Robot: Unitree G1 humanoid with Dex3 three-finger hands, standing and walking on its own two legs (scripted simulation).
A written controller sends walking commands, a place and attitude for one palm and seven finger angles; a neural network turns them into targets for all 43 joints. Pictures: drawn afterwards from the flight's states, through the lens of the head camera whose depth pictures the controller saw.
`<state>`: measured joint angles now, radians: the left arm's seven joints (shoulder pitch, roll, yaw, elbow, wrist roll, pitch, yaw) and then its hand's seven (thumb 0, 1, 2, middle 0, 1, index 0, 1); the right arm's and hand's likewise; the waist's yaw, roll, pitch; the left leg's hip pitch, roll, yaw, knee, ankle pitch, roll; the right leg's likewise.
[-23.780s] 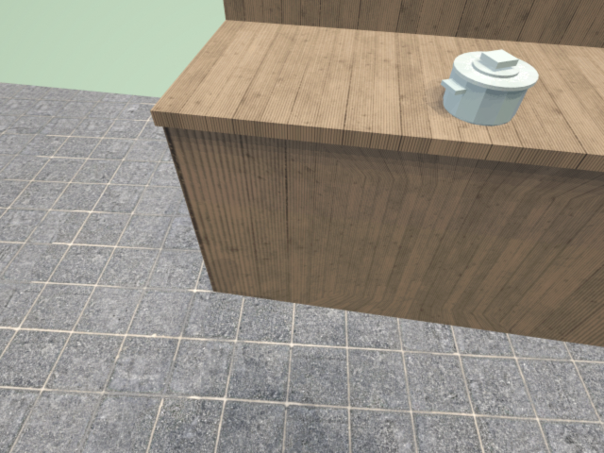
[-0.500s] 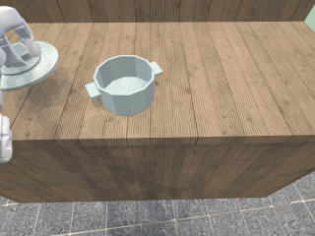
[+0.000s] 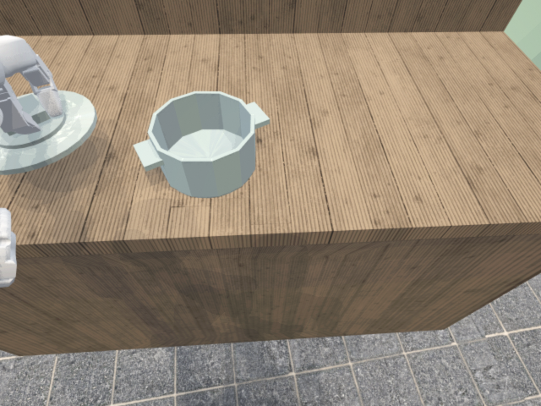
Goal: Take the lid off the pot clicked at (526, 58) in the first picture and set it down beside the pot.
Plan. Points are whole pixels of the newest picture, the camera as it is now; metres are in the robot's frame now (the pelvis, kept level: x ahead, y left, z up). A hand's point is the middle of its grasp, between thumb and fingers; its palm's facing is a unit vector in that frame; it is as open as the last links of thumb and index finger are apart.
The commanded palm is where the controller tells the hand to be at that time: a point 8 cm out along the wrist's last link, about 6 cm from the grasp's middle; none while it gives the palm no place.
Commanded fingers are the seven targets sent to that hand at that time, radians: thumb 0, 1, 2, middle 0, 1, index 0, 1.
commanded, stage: lower the lid onto the table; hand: left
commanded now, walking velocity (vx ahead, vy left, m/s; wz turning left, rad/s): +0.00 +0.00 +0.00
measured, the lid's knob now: (21, 114) +0.49 +0.31 +0.17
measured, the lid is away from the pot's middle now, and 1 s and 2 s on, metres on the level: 0.24 0.24 0.25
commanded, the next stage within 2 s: open the fingers wide in 1.36 s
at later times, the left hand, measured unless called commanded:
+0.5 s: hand (29, 133) +0.46 +0.30 +0.16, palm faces -0.44 -0.15 -0.89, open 6.4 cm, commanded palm +0.50 +0.30 +0.23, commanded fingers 0.00 0.50 1.12 -0.72 -1.01 -1.01 -1.12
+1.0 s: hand (48, 146) +0.47 +0.30 +0.12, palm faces -0.49 -0.17 -0.86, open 6.4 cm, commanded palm +0.52 +0.31 +0.20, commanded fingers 0.00 0.50 1.12 -0.72 -1.01 -1.01 -1.12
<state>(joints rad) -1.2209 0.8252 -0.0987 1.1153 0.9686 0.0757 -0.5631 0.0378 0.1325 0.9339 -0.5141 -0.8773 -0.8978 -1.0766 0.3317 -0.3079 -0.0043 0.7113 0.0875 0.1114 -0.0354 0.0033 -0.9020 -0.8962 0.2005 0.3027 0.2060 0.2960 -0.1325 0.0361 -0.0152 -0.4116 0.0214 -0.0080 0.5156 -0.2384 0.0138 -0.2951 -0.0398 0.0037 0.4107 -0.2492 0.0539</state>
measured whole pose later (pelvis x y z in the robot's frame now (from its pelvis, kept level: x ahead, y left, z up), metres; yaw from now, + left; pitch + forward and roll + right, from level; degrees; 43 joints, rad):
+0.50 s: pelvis +0.00 +0.00 +0.00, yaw +0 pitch +9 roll -2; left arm -1.18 0.80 -0.12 1.15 0.96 0.04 -0.54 0.04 0.14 0.93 -0.51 -0.88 -0.90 -1.08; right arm 0.30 -0.30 0.00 0.70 0.09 0.11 -0.05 0.00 -0.90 -0.90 0.20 0.30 0.21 0.30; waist -0.13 0.03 -0.03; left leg -0.46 0.02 -0.01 0.56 -0.25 0.02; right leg -0.34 -0.04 0.00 0.45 -0.26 0.06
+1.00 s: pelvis +0.00 +0.00 -0.01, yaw -1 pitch +11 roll -2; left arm -1.18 0.82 -0.10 1.24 0.98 0.00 -0.50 0.04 0.14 0.93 -0.51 -0.88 -0.90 -1.08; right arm 0.34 -0.30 0.01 0.73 0.08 0.10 -0.07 0.00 -0.90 -0.90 0.20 0.30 0.21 0.30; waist -0.16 0.03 -0.04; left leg -0.53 0.03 0.00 0.61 -0.28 0.02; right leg -0.41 -0.03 0.02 0.49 -0.28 0.06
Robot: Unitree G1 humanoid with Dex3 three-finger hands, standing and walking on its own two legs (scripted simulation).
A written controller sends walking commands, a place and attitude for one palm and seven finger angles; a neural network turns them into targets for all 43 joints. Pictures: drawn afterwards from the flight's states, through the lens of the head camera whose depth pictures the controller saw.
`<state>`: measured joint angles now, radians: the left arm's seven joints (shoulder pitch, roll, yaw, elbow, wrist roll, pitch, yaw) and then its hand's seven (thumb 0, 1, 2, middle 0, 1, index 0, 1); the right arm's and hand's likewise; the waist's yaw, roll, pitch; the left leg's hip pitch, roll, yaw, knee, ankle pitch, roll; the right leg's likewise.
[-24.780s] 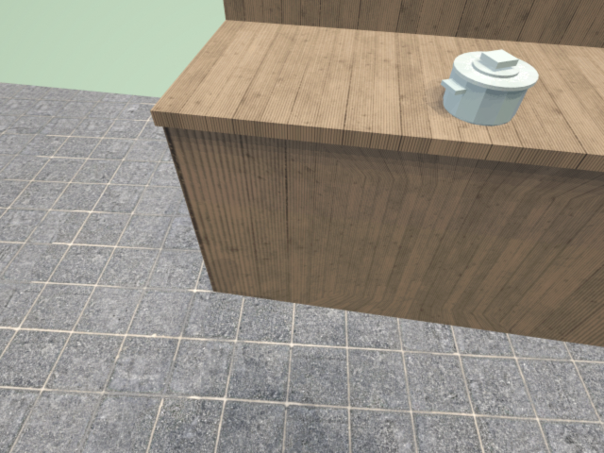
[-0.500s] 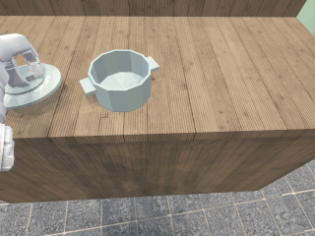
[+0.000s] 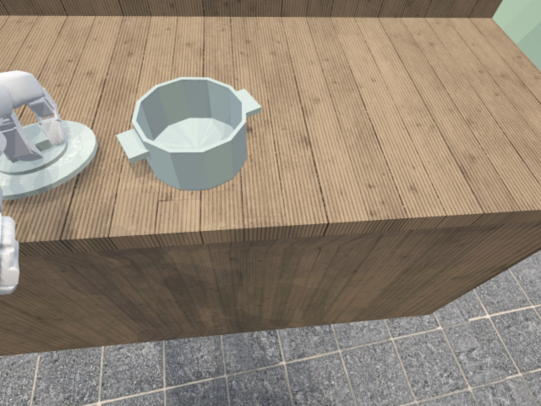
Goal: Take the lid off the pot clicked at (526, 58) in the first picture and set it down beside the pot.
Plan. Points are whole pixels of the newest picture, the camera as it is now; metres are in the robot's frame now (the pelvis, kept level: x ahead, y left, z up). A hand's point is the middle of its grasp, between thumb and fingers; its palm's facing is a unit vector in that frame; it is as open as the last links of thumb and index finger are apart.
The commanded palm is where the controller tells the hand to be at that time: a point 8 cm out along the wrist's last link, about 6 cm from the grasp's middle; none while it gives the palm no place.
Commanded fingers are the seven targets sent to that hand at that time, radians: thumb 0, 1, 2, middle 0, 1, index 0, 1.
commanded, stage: lower the lid onto the table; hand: left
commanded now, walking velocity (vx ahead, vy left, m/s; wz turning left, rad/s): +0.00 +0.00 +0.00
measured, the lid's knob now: (25, 142) +0.49 +0.32 +0.10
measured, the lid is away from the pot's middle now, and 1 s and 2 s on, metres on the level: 0.24 0.25 0.25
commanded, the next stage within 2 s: open the fingers wide in 0.36 s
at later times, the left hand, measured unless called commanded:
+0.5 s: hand (21, 139) +0.48 +0.31 +0.12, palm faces -0.48 -0.16 -0.87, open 6.2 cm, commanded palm +0.49 +0.31 +0.17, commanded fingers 0.00 0.48 1.05 -0.68 -1.02 -0.95 -1.11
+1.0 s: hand (21, 146) +0.47 +0.31 +0.11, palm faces -0.42 -0.09 -0.90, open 7.4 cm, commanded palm +0.50 +0.31 +0.17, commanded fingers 0.00 0.13 0.82 -0.47 -0.89 -0.56 -0.92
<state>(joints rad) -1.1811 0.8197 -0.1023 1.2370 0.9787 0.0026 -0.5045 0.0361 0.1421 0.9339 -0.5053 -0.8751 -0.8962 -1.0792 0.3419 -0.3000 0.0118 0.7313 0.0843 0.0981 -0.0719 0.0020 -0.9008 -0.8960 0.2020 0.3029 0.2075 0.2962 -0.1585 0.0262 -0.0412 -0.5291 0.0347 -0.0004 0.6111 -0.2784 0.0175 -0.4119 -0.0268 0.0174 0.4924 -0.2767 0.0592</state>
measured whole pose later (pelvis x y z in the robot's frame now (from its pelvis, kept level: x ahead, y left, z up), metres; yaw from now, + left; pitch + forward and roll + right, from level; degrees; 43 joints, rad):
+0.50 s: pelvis +0.00 +0.01 -0.01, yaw -1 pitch +14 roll -3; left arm -1.18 0.85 -0.08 1.24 1.00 -0.02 -0.48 0.01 0.14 0.93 -0.50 -0.92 -0.94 -1.09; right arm 0.36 -0.29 0.00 0.72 0.08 0.13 -0.07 0.00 -0.90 -0.90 0.20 0.30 0.21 0.30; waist -0.17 0.03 -0.07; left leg -0.62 0.04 0.01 0.69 -0.31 0.02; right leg -0.51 -0.02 0.03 0.57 -0.31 0.06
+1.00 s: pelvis +0.00 +0.01 -0.01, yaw +0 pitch +14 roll -3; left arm -1.08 0.83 -0.07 1.10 0.98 -0.09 -0.42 -0.01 0.18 0.86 -0.48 -0.90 -0.70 -1.01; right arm 0.30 -0.29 0.01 0.67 0.09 0.20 -0.08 0.00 -0.90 -0.90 0.20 0.30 0.21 0.30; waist -0.13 0.03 -0.06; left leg -0.62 0.04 0.00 0.69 -0.31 0.02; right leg -0.50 -0.02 0.02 0.57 -0.31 0.06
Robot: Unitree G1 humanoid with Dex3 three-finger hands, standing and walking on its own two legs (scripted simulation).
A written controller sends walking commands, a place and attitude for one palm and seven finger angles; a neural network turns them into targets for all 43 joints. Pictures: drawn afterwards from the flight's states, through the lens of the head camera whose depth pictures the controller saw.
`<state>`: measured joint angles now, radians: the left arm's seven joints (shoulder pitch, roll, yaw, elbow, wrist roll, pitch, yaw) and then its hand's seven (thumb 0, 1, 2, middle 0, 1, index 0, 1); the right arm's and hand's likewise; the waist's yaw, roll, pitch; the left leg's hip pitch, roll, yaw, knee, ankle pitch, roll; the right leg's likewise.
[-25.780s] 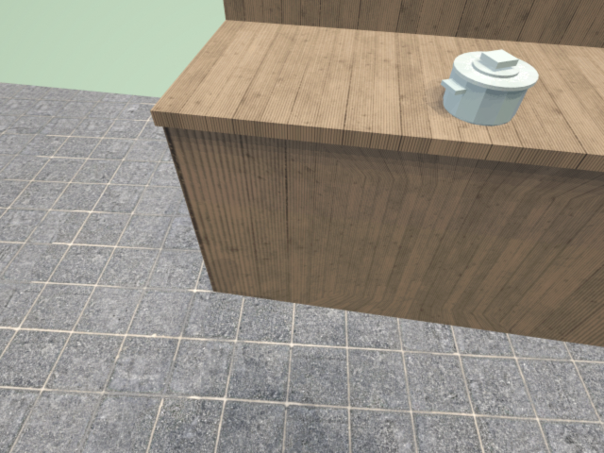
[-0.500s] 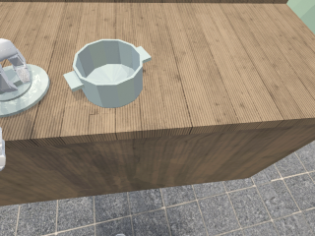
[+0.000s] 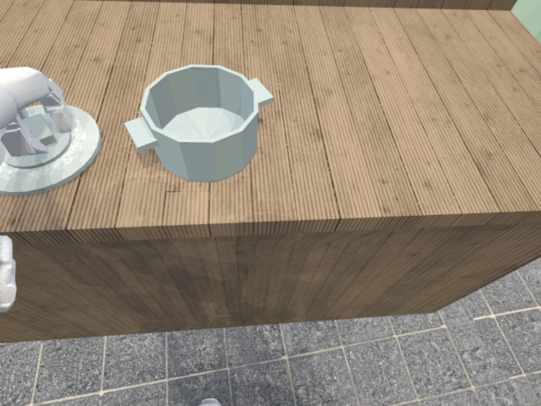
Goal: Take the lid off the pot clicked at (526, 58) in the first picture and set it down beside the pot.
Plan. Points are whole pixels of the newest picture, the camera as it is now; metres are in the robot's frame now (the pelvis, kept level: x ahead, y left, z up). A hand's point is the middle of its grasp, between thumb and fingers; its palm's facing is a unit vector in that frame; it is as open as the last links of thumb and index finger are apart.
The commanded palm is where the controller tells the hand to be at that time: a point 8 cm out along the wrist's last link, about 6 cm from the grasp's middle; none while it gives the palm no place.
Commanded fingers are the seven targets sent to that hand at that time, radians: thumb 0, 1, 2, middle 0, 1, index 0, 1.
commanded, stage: open the fingers wide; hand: left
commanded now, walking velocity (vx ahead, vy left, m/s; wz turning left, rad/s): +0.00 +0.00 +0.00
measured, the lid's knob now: (29, 134) +0.50 +0.33 +0.09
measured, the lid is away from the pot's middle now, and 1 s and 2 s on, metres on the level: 0.25 0.25 0.25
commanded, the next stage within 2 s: raise the empty hand in 0.56 s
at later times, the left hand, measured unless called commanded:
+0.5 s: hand (25, 131) +0.47 +0.31 +0.12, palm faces -0.41 -0.11 -0.91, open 10.8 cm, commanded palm +0.50 +0.31 +0.18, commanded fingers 0.00 -0.07 0.77 -0.40 -0.76 -0.40 -0.76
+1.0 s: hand (8, 114) +0.48 +0.32 +0.15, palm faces -0.38 -0.11 -0.92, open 11.0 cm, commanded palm +0.50 +0.31 +0.22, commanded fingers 0.00 -0.08 0.78 -0.41 -0.75 -0.41 -0.75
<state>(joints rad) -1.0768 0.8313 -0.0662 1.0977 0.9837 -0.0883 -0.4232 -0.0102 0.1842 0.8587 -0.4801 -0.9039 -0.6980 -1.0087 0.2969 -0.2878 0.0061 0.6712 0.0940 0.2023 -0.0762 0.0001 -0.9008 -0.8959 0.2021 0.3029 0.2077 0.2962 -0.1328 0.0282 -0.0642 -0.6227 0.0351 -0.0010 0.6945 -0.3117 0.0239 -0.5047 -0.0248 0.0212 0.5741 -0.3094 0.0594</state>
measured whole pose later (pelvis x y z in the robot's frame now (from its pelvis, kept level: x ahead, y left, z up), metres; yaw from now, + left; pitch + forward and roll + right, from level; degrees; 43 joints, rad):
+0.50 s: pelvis +0.00 +0.00 +0.00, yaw +0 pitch +14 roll -3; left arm -1.04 0.84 -0.04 1.07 0.97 -0.09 -0.43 0.00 -0.04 0.77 -0.42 -0.78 -0.42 -0.79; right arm 0.30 -0.28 0.00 0.67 0.10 0.24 -0.07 0.00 -0.90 -0.90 0.20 0.30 0.21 0.30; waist -0.13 0.03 -0.07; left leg -0.62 0.04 0.00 0.69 -0.32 0.02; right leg -0.50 -0.02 0.03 0.57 -0.31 0.06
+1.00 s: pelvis +0.00 +0.00 +0.00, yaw +0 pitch +13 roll -3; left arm -1.11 0.85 -0.07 1.08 0.97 -0.05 -0.45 0.00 -0.07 0.78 -0.42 -0.75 -0.42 -0.75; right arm 0.29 -0.28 0.01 0.67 0.10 0.23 -0.07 0.00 -0.90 -0.90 0.20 0.30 0.21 0.30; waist -0.13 0.03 -0.07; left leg -0.59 0.03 0.00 0.68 -0.31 0.03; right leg -0.47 -0.03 0.02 0.55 -0.30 0.06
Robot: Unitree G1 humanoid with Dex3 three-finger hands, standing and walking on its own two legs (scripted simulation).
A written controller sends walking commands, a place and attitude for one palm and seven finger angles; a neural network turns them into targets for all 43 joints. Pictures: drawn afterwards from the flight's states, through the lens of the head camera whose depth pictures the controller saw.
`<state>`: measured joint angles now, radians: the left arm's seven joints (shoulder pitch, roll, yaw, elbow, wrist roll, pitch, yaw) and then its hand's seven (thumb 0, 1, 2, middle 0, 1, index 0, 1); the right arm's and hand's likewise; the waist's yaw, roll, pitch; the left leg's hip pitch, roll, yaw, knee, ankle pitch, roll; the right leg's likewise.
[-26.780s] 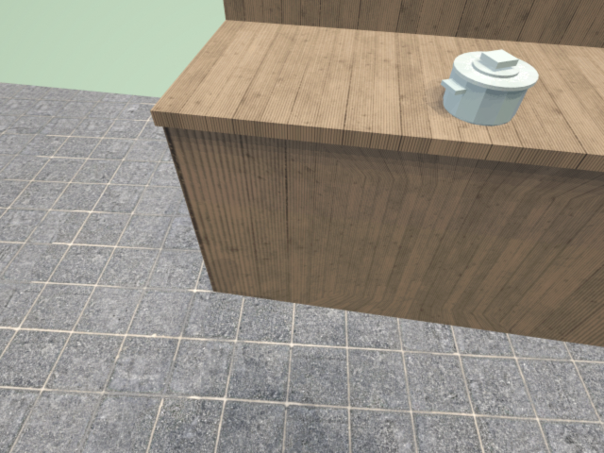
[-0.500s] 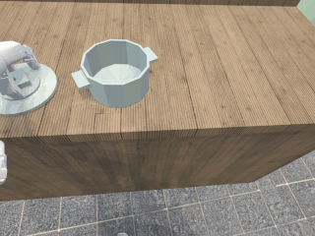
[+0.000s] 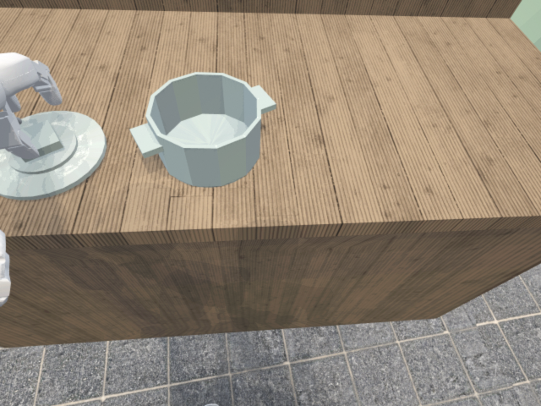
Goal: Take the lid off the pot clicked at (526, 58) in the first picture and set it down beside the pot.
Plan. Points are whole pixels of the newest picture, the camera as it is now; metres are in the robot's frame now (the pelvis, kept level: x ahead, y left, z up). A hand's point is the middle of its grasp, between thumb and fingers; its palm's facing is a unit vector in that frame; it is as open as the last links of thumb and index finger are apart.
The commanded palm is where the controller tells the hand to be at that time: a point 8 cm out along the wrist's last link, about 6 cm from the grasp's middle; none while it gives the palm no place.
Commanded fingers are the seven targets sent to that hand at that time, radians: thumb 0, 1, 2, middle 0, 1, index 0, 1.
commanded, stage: raise the empty hand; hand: left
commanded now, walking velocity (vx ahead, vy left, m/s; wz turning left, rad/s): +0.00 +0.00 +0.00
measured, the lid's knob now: (36, 140) +0.49 +0.33 +0.09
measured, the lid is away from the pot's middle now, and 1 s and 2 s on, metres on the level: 0.25 0.25 0.25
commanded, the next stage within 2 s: draw the hand back to the body in 0.96 s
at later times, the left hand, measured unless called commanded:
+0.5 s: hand out of the picture +0.48 +0.32 +0.21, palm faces -0.30 -0.09 -0.95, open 11.0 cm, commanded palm +0.49 +0.30 +0.27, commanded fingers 0.00 -0.08 0.78 -0.41 -0.75 -0.41 -0.75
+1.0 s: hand out of the picture +0.48 +0.31 +0.26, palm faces -0.25 -0.11 -0.96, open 11.1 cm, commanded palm +0.48 +0.30 +0.31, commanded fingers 0.00 -0.08 0.78 -0.41 -0.75 -0.41 -0.75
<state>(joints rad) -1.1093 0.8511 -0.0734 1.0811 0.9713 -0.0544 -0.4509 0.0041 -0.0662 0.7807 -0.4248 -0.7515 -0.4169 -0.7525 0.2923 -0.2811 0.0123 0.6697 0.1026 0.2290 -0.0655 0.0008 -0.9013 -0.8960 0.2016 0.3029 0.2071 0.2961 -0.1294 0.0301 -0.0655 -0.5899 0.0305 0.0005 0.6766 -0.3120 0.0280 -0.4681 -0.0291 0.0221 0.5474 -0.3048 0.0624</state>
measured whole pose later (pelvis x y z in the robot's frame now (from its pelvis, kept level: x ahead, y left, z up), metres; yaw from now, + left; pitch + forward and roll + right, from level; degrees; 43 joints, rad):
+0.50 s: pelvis +0.00 +0.00 +0.01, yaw +1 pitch +12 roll -3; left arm -1.21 0.87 -0.09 1.04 0.99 -0.01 -0.51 0.00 -0.07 0.78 -0.43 -0.75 -0.42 -0.75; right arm 0.30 -0.28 0.01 0.67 0.10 0.23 -0.04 0.00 -0.90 -0.90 0.20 0.30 0.21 0.30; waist -0.13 0.03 -0.06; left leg -0.55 0.02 0.00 0.62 -0.29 0.03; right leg -0.42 -0.04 0.02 0.49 -0.28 0.06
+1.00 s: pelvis +0.00 -0.01 +0.01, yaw +1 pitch +11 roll -2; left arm -1.33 0.88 -0.12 1.09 1.01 0.07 -0.54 0.00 -0.07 0.78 -0.43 -0.75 -0.42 -0.75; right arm 0.27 -0.29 0.02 0.68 0.10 0.22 -0.04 0.00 -0.90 -0.90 0.20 0.30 0.21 0.30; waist -0.12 0.04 -0.06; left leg -0.48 0.02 -0.01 0.56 -0.26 0.02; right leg -0.37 -0.04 0.01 0.45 -0.27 0.06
